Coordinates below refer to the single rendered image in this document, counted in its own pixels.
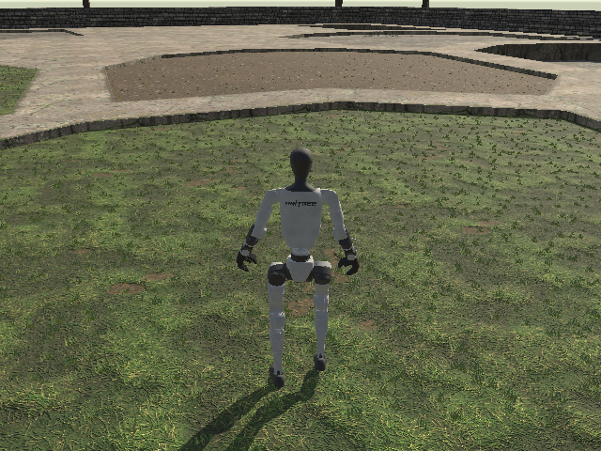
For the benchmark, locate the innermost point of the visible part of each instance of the left robot upper arm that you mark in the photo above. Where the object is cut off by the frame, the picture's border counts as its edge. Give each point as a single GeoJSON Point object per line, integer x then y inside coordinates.
{"type": "Point", "coordinates": [271, 197]}

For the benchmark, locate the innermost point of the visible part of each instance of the robot left shin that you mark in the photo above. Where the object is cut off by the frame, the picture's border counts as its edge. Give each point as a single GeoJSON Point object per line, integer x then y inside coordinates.
{"type": "Point", "coordinates": [277, 345]}

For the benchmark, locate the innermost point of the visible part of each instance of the robot left forearm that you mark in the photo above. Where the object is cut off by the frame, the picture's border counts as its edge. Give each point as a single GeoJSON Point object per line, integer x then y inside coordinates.
{"type": "Point", "coordinates": [249, 243]}

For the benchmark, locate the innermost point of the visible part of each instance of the right robot upper arm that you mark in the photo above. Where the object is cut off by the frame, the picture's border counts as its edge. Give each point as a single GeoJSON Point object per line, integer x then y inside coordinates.
{"type": "Point", "coordinates": [330, 198]}

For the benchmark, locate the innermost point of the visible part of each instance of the robot right shin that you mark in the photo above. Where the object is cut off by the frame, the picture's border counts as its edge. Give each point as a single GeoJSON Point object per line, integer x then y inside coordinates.
{"type": "Point", "coordinates": [322, 327]}

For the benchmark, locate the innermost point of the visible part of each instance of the robot right forearm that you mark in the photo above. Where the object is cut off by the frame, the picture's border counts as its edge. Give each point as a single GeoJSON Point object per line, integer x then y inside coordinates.
{"type": "Point", "coordinates": [347, 247]}

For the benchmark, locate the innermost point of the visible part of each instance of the robot shin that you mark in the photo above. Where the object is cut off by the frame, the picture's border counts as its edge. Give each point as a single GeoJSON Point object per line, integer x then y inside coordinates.
{"type": "Point", "coordinates": [277, 345]}
{"type": "Point", "coordinates": [322, 327]}

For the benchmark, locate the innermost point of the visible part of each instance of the robot left hand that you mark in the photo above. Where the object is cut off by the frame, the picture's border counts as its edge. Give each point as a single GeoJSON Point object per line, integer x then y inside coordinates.
{"type": "Point", "coordinates": [249, 258]}

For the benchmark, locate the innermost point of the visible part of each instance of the robot right hand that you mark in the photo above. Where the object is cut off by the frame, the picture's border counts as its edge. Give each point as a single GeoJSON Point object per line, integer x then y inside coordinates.
{"type": "Point", "coordinates": [355, 264]}

